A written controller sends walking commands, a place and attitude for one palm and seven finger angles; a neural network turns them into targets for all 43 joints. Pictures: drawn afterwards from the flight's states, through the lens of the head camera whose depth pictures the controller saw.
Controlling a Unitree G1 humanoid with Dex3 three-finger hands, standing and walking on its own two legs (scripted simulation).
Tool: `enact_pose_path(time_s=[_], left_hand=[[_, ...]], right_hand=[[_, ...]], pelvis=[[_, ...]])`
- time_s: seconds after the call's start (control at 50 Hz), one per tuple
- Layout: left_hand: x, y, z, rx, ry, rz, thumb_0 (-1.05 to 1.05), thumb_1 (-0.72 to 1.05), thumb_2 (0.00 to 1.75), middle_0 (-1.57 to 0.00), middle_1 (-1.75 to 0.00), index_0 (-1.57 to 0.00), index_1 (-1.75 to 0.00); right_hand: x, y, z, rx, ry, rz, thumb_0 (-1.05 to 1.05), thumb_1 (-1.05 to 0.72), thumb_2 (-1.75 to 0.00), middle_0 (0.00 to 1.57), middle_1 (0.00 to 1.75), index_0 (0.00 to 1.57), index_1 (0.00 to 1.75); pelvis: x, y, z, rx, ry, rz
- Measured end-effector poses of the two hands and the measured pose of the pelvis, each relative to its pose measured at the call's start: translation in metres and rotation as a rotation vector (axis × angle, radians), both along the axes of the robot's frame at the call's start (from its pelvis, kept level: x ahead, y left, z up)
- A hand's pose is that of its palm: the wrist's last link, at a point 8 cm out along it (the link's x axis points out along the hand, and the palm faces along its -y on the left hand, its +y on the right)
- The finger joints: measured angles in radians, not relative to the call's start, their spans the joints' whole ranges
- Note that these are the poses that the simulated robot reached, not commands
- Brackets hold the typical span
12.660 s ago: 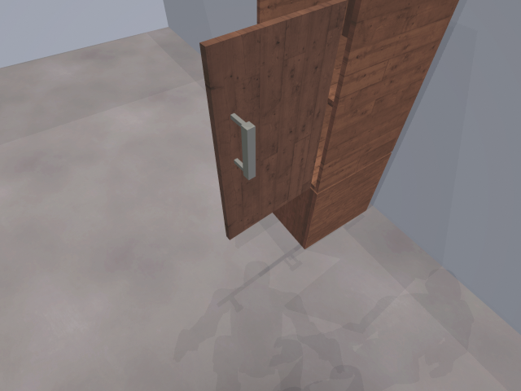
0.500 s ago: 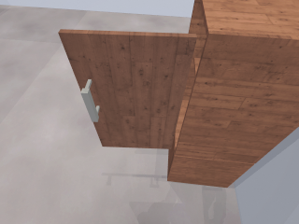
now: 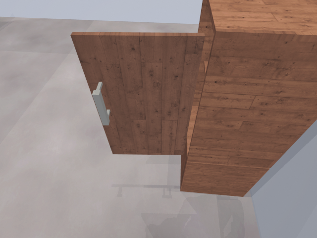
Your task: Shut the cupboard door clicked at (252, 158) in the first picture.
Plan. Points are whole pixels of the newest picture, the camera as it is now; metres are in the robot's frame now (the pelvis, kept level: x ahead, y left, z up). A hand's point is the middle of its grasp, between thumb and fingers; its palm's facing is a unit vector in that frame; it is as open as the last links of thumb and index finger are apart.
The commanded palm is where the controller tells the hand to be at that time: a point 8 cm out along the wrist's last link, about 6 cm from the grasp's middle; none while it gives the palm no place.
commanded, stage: come to a stop and stand still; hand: left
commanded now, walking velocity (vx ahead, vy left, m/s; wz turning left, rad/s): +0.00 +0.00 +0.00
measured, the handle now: (103, 104) +0.50 +0.22 +0.03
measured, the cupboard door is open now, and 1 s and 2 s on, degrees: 94 94 94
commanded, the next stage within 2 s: look again from close up in 0.02 s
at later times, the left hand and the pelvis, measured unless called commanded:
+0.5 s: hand out of the picture +0.03 +0.17 -0.17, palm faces +0.00 -0.98 -0.19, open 7.3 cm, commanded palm none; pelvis +0.02 -0.01 +0.00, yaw +0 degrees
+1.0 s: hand (103, 214) +0.18 +0.15 -0.03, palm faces +0.00 -1.00 -0.02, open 6.6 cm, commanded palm +0.13 +0.22 -0.05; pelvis -0.02 -0.03 -0.07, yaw +2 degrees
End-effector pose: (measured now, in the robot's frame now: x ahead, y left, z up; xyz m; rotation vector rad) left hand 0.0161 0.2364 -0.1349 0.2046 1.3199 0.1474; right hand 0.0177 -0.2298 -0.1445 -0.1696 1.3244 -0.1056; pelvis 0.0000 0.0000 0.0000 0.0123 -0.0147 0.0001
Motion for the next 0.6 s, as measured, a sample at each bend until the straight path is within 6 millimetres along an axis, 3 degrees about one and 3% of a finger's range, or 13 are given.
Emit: enact_pose_path(time_s=[0.1,0.22,0.6], left_hand=[[-0.012,-0.006,-0.004,-0.018,0.055,0.011,0.01,0.91,0.90,-0.20,-0.29,-0.20,-0.30],[-0.014,-0.014,-0.008,-0.038,0.086,0.018,0.01,0.91,0.90,-0.20,-0.29,-0.20,-0.30],[0.020,-0.017,-0.009,-0.038,0.031,0.018,0.01,0.91,0.90,-0.20,-0.29,-0.20,-0.30]], right_hand=[[-0.010,-0.003,0.001,-0.011,0.051,-0.010,0.00,-0.91,-0.90,0.20,0.30,0.20,0.30],[-0.009,-0.005,0.003,-0.021,0.074,-0.016,0.00,-0.91,-0.90,0.20,0.30,0.20,0.30],[0.031,-0.005,0.005,-0.025,0.018,-0.003,0.01,-0.91,-0.90,0.20,0.30,0.20,0.30]], pelvis=[[0.004,-0.002,0.001,-0.001,-0.001,-0.002],[0.009,-0.004,0.002,-0.003,-0.003,-0.003],[0.024,-0.007,0.003,-0.004,-0.001,0.000]])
